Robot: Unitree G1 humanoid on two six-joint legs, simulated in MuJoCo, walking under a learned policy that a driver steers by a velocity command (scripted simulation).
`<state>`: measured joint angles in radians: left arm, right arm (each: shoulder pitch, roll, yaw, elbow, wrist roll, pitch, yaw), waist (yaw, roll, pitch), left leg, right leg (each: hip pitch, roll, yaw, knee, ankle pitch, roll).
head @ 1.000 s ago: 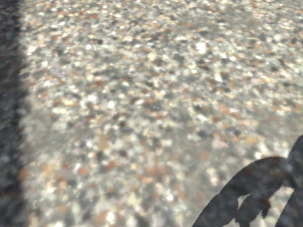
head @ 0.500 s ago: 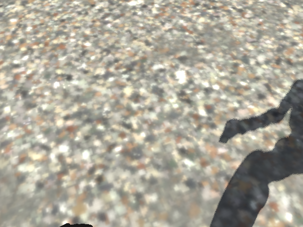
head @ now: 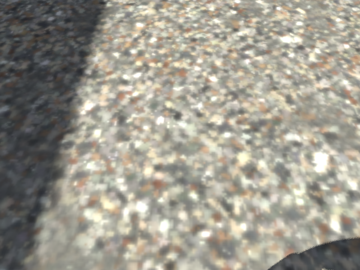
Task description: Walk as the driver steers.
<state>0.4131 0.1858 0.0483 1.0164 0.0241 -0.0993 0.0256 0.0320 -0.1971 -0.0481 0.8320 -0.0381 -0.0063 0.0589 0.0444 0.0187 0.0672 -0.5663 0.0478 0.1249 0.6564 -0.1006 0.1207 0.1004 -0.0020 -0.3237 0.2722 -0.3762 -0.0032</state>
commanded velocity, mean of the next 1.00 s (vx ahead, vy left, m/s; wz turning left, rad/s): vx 0.50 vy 0.00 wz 0.53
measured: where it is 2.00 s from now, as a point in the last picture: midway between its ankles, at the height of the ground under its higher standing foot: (133, 200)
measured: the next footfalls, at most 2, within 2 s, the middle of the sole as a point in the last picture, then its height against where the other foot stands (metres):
left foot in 0.06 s outside the picture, level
right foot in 0.60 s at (197, 242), level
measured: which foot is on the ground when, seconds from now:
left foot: up 0.00-0.04, down 0.06-0.62, up 0.64-1.00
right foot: down 0.00-0.08, up 0.10-0.58, down 0.60-1.00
